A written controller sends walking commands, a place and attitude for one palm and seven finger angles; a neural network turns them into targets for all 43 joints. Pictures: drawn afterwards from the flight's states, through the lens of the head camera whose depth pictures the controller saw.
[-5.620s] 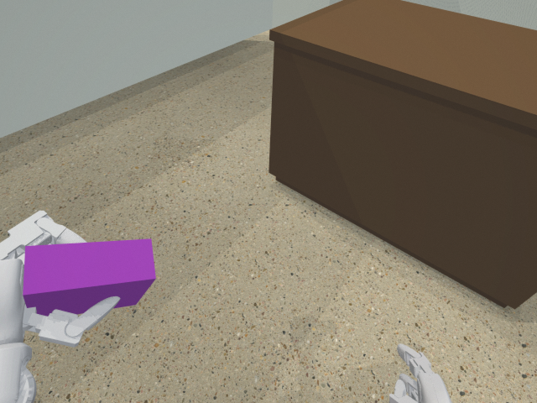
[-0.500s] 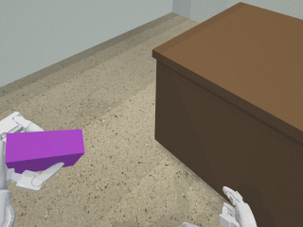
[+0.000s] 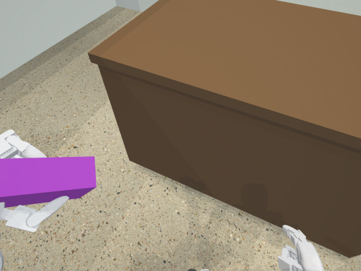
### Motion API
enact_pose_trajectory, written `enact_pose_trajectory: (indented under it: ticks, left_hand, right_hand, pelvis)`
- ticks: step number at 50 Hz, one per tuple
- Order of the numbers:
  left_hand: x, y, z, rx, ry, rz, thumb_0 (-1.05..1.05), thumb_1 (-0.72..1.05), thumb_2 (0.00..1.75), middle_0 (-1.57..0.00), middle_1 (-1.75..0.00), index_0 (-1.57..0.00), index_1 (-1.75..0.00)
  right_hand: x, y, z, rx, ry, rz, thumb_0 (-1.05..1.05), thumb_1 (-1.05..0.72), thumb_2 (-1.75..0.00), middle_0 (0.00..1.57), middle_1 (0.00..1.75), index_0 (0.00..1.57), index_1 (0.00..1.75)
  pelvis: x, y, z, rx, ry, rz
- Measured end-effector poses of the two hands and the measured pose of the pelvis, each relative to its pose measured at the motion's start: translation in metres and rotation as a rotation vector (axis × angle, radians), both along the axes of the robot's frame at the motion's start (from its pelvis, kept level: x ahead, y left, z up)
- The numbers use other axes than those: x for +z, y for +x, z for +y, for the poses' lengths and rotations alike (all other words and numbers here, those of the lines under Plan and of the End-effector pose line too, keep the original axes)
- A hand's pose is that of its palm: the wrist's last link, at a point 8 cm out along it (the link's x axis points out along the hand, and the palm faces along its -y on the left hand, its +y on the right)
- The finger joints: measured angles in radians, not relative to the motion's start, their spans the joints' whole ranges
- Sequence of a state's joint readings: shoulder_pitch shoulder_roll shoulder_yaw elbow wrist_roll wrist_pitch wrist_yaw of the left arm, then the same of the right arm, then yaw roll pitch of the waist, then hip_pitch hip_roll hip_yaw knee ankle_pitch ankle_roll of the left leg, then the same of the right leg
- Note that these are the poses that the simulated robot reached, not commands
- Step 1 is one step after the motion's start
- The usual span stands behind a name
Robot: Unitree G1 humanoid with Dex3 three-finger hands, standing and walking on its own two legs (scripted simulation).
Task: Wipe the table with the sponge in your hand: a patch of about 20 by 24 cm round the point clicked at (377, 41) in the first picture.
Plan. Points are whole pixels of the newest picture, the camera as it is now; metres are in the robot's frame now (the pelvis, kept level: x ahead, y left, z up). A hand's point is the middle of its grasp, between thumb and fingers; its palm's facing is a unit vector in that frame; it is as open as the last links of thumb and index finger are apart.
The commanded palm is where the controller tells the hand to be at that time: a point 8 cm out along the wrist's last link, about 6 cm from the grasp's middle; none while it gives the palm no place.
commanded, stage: turn to face it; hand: left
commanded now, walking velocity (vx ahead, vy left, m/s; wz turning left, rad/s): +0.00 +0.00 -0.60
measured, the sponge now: (60, 181) +0.22 +0.21 +0.16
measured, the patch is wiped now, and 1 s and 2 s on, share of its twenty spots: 0.00 0.00 0.00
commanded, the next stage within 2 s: take the last steps up to it in 1.40 s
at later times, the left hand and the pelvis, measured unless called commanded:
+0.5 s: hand (130, 190) +0.21 +0.09 +0.18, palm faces +0.03 -0.83 -0.55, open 9.2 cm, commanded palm +0.17 +0.16 +0.18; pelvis -0.07 -0.05 +0.00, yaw -18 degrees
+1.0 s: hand (198, 238) +0.15 -0.01 +0.17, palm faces -0.13 -0.87 -0.47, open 9.2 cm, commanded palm +0.13 +0.08 +0.18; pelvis -0.16 -0.07 -0.02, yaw -34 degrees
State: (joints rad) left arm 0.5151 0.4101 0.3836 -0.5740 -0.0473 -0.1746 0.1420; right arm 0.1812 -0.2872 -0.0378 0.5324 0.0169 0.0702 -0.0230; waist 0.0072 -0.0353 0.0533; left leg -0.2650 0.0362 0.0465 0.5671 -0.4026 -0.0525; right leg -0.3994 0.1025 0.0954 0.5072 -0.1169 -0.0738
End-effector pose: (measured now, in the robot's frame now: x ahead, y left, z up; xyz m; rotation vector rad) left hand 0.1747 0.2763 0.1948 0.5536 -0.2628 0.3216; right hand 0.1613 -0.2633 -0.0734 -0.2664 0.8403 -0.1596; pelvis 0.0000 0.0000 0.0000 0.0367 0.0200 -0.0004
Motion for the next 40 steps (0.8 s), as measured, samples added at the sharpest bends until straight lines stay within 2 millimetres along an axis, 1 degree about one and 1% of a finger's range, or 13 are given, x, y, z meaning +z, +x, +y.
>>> enact_pose_trajectory:
  ticks: [3,7,9,12,14,17,20,22,24,27,31,35,40]
  left_hand:
    - [-0.004,-0.001,-0.003,-0.035,-0.013,-0.031,0.0,-0.44,1.04,-0.83,-1.37,-0.84,-1.37]
    - [-0.006,0.001,-0.011,-0.047,-0.011,-0.021,0.0,-0.44,1.04,-0.83,-1.37,-0.84,-1.37]
    - [-0.007,0.002,-0.022,-0.056,-0.021,-0.009,0.0,-0.44,1.04,-0.83,-1.37,-0.84,-1.37]
    - [-0.008,0.009,-0.048,-0.095,-0.004,0.001,0.0,-0.44,1.04,-0.83,-1.37,-0.84,-1.37]
    - [-0.008,0.015,-0.069,-0.137,0.024,-0.009,0.0,-0.44,1.04,-0.83,-1.37,-0.84,-1.37]
    - [-0.009,0.021,-0.098,-0.209,0.022,0.0,0.0,-0.44,1.04,-0.83,-1.37,-0.84,-1.37]
    - [-0.006,0.02,-0.119,-0.284,0.035,0.037,0.0,-0.44,1.04,-0.83,-1.37,-0.84,-1.37]
    - [-0.002,0.017,-0.129,-0.328,0.057,0.056,0.0,-0.44,1.04,-0.84,-1.37,-0.84,-1.37]
    - [0.003,0.014,-0.135,-0.363,0.077,0.058,0.0,-0.44,1.04,-0.84,-1.37,-0.84,-1.37]
    - [0.01,0.009,-0.137,-0.389,0.089,0.036,0.0,-0.44,1.04,-0.84,-1.37,-0.84,-1.37]
    - [0.009,0.003,-0.135,-0.398,0.05,0.0,0.0,-0.44,1.04,-0.84,-1.37,-0.84,-1.37]
    - [-0.001,-0.003,-0.135,-0.425,-0.005,-0.027,0.0,-0.44,1.04,-0.84,-1.37,-0.84,-1.37]
    - [-0.007,-0.012,-0.146,-0.441,-0.016,-0.014,0.0,-0.44,1.04,-0.84,-1.37,-0.84,-1.37]
  right_hand:
    - [0.004,-0.01,0.003,-0.019,-0.005,-0.046,0.01,-0.91,-0.9,0.2,0.3,0.19,0.3]
    - [0.002,-0.026,0.015,-0.047,0.068,-0.097,0.01,-0.91,-0.9,0.2,0.3,0.19,0.3]
    - [-0.003,-0.035,0.02,-0.051,0.118,-0.107,0.01,-0.91,-0.9,0.2,0.3,0.19,0.3]
    - [-0.017,-0.051,0.022,-0.053,0.183,-0.112,0.01,-0.91,-0.9,0.2,0.3,0.2,0.3]
    - [-0.03,-0.064,0.017,-0.061,0.215,-0.105,0.01,-0.91,-0.9,0.21,0.3,0.2,0.3]
    - [-0.043,-0.089,0.0,-0.11,0.223,-0.047,0.01,-0.91,-0.9,0.21,0.3,0.2,0.3]
    - [-0.042,-0.117,-0.022,-0.195,0.197,-0.001,0.01,-0.91,-0.9,0.21,0.3,0.2,0.3]
    - [-0.037,-0.136,-0.037,-0.255,0.172,0.016,0.01,-0.91,-0.9,0.21,0.3,0.2,0.3]
    - [-0.031,-0.154,-0.05,-0.304,0.142,0.025,0.01,-0.91,-0.9,0.21,0.3,0.2,0.3]
    - [-0.022,-0.178,-0.068,-0.359,0.094,0.03,0.01,-0.91,-0.9,0.2,0.3,0.2,0.3]
    - [-0.009,-0.203,-0.081,-0.398,0.037,0.017,0.01,-0.91,-0.9,0.2,0.3,0.19,0.3]
    - [-0.001,-0.22,-0.081,-0.424,-0.003,-0.025,0.01,-0.91,-0.9,0.2,0.3,0.19,0.3]
    - [-0.002,-0.237,-0.066,-0.459,0.049,-0.108,0.01,-0.91,-0.9,0.2,0.3,0.19,0.3]
  pelvis:
    - [-0.004,-0.01,0.001,-0.035,0.005,-0.016]
    - [-0.003,-0.019,-0.005,-0.087,-0.012,-0.03]
    - [-0.002,-0.022,-0.01,-0.123,-0.027,-0.032]
    - [-0.006,-0.03,-0.023,-0.17,-0.039,-0.036]
    - [-0.013,-0.037,-0.034,-0.188,-0.052,-0.045]
    - [-0.013,-0.051,-0.043,-0.211,-0.041,-0.047]
    - [-0.008,-0.061,-0.047,-0.259,-0.021,-0.041]
    - [-0.004,-0.066,-0.049,-0.286,-0.014,-0.037]
    - [-0.001,-0.07,-0.05,-0.309,-0.007,-0.03]
    - [0.001,-0.077,-0.051,-0.345,0.003,-0.022]
    - [0.001,-0.087,-0.047,-0.386,0.008,-0.014]
    - [-0.004,-0.1,-0.04,-0.427,0.006,-0.024]
    - [-0.005,-0.117,-0.043,-0.492,-0.014,-0.05]
